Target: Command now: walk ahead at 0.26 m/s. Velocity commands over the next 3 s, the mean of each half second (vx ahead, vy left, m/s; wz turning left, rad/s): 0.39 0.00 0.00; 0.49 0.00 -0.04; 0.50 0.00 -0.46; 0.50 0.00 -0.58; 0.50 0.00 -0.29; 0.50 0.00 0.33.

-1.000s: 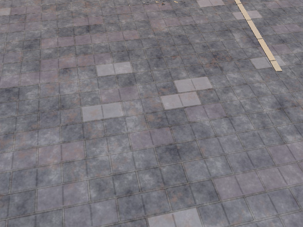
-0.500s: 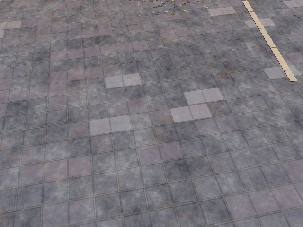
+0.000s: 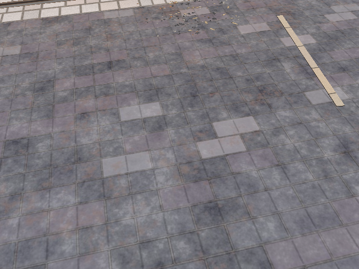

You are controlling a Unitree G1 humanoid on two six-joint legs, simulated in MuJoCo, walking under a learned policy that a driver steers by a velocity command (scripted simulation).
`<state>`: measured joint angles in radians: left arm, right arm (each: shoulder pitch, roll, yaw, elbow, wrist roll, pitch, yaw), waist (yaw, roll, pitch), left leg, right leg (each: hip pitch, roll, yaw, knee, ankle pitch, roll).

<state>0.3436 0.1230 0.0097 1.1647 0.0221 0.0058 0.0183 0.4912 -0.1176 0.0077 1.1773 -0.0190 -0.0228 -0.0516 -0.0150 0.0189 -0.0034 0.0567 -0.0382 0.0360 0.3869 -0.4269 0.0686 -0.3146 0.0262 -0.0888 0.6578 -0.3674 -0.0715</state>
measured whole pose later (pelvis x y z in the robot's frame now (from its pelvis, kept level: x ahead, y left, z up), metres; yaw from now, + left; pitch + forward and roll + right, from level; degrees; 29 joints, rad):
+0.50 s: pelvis +0.20 -0.06 +0.01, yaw +0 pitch +0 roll +0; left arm 0.47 0.13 0.02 1.10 0.01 -0.10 0.01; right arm 0.16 -0.18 -0.04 0.96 -0.03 -0.04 0.03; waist 0.02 0.03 0.02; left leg -0.63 0.09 0.04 0.91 -0.11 0.05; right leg 0.02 0.08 -0.09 0.23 -0.24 -0.09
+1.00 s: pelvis +0.49 -0.02 +0.02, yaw -3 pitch -1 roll +1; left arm 0.20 0.20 0.05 0.94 0.03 -0.04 -0.03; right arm 0.40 -0.18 -0.06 1.06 -0.02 -0.10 0.00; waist -0.01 -0.04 0.04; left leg -0.07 -0.08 0.14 0.25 -0.18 0.09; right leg -0.63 -0.09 0.03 1.03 -0.15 -0.07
